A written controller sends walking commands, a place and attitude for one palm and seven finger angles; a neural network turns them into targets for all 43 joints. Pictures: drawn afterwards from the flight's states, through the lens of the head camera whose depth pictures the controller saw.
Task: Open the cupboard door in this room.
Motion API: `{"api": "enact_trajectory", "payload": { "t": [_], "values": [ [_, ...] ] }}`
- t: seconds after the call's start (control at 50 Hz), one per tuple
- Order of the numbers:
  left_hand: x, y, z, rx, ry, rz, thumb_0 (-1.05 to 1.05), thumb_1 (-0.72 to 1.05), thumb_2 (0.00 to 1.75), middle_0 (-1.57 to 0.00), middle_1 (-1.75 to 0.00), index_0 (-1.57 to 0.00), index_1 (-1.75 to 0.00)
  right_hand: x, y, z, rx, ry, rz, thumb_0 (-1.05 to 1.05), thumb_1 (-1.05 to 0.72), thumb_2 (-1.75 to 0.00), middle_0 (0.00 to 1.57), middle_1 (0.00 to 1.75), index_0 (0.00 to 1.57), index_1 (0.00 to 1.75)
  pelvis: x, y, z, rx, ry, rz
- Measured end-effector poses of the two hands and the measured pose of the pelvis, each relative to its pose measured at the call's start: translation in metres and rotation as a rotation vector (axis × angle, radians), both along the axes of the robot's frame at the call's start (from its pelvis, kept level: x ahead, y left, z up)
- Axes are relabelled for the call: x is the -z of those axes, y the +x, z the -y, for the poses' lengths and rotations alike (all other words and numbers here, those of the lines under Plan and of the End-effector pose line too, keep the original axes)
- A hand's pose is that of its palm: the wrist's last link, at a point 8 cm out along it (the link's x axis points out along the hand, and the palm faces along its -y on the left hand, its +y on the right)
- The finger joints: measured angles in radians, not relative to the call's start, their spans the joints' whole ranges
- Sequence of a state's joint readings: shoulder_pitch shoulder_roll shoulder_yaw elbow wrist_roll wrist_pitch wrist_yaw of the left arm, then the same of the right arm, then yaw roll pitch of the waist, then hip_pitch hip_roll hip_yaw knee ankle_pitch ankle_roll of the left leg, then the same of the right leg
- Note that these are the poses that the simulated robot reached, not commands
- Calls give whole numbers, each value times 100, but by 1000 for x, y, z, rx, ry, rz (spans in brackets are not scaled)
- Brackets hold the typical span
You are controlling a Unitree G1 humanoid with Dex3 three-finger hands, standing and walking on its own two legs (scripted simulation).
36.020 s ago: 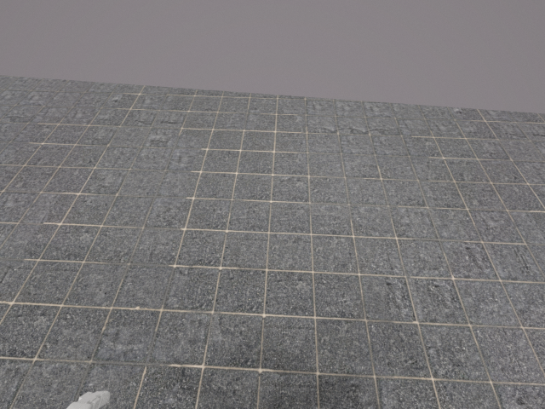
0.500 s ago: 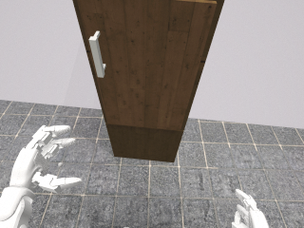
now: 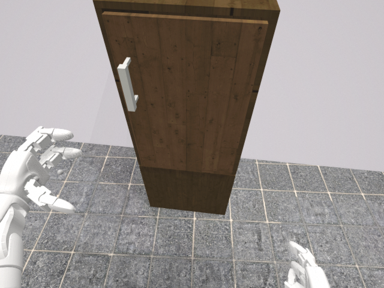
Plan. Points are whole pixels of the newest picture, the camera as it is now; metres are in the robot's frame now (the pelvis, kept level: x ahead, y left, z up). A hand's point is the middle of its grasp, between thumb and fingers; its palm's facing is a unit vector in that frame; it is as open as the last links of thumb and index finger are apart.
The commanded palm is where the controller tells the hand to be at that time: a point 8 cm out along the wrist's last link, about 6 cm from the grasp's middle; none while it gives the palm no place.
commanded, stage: raise the hand with hooked fingers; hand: left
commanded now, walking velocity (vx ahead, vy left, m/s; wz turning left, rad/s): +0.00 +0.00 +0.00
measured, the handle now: (130, 85) +0.59 +0.22 +0.10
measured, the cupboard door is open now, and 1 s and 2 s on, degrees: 0 0 0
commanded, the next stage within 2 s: move the hooked fingers beside the handle in 0.52 s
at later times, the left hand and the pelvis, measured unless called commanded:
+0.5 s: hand (70, 170) +0.29 +0.26 +0.12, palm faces +0.01 -1.00 -0.04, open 14.0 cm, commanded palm +0.26 +0.30 +0.12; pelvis +0.00 -0.02 +0.00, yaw -1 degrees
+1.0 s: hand (79, 148) +0.34 +0.26 +0.12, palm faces -0.01 -1.00 -0.01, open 14.0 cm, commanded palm +0.32 +0.31 +0.11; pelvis -0.01 -0.01 +0.00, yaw -1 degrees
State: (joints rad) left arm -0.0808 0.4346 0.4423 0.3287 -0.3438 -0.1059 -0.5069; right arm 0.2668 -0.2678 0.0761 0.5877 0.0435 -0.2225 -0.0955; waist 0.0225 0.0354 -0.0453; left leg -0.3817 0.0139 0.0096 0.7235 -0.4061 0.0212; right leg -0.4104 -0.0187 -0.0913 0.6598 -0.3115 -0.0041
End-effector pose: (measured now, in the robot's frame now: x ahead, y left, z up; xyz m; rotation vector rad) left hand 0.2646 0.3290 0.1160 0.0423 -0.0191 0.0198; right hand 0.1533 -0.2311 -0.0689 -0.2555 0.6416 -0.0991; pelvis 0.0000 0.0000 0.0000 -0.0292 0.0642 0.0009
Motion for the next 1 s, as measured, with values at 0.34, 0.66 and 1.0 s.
{"api": "enact_trajectory", "payload": {
  "t": [0.34,0.66,1.0],
  "values": [
    [-1,7,16,9,-14,-11,-1,-50,30,-31,-120,-30,-120,-3,-15,26,45,-15,-15,1,-90,-90,20,30,20,30,-4,-3,11,16,15,9],
    [-4,2,21,10,-12,-14,-1,-50,30,-31,-120,-30,-120,-3,-7,23,27,5,16,1,-90,-90,20,30,20,30,-4,-6,17,9,16,14],
    [-2,58,13,33,-31,-26,-1,-50,30,-31,-120,-30,-120,8,-36,34,71,-34,-89,1,-90,-90,20,30,21,30,1,-10,14,12,14,-31]
  ]
}}
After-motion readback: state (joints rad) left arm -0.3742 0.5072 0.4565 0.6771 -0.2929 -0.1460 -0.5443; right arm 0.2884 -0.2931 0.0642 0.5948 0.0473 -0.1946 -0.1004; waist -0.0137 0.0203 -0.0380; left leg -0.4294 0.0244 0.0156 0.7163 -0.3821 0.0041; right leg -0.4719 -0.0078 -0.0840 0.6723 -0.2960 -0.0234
